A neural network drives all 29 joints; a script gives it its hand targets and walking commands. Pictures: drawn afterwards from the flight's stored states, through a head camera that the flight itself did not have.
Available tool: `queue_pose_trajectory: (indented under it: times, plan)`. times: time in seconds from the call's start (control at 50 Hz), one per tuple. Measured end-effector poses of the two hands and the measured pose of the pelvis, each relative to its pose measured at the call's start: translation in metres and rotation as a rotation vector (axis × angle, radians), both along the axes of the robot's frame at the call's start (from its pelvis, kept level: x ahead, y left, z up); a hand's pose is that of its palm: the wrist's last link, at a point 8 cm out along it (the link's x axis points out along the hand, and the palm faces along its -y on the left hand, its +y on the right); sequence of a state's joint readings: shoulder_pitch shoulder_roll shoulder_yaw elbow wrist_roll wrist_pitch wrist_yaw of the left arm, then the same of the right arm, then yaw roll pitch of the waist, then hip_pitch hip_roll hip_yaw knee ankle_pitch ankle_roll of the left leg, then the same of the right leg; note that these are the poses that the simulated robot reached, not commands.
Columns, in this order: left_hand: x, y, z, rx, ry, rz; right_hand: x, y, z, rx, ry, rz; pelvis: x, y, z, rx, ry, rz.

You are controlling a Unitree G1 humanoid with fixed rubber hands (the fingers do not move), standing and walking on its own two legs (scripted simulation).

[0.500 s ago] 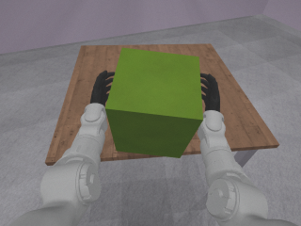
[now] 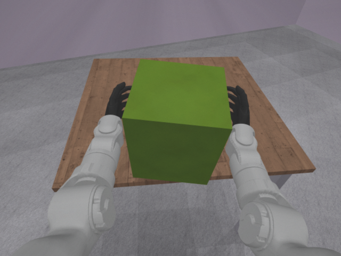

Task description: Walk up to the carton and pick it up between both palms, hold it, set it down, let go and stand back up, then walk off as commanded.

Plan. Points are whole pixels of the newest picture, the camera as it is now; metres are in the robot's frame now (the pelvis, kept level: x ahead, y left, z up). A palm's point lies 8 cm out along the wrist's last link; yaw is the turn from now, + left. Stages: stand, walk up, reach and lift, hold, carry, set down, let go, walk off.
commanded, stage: reach and lift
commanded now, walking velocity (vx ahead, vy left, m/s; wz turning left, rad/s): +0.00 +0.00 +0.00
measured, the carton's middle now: (175, 125) +0.44 -0.01 +0.09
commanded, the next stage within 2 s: hold in 1.88 s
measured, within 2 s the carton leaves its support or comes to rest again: neither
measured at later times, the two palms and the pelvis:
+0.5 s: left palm (107, 102) +0.40 +0.15 +0.19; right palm (247, 110) +0.38 -0.15 +0.19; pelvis -0.02 +0.00 +0.00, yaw +0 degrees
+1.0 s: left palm (97, 95) +0.39 +0.16 +0.22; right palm (248, 99) +0.38 -0.14 +0.22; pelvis -0.02 +0.00 +0.00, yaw +0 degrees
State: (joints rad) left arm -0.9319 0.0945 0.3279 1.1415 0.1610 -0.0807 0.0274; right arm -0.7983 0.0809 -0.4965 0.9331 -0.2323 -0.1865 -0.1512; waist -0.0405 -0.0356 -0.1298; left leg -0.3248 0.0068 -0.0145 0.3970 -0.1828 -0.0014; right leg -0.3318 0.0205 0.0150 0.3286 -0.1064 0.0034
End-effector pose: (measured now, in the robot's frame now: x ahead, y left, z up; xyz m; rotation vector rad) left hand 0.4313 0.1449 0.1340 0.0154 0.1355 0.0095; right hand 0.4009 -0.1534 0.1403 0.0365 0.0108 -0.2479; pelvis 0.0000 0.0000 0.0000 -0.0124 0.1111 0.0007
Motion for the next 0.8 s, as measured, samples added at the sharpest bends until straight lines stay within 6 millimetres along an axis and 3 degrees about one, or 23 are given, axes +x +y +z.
queue_pose_trajectory:
  times: [0.14,0.34,0.54,0.8]
  plan:
    - [-0.010,0.000,0.028,-0.002,-0.005,0.008,-0.009,0.000,0.021,0.030,-0.010,0.006,-0.004,0.000,0.000,0.001,-0.016,0.000]
    - [-0.027,0.000,0.039,0.001,0.076,0.019,-0.024,0.000,0.026,0.076,0.060,0.014,-0.014,-0.001,0.000,0.002,-0.055,0.001]
    - [-0.028,0.002,0.064,0.005,0.064,0.039,-0.018,0.002,0.052,0.073,0.048,0.035,-0.017,-0.002,0.000,0.002,-0.060,0.001]
    - [-0.033,0.010,0.078,0.015,0.081,0.064,-0.017,0.009,0.068,0.056,0.068,0.059,-0.017,-0.001,0.000,0.002,-0.067,0.001]
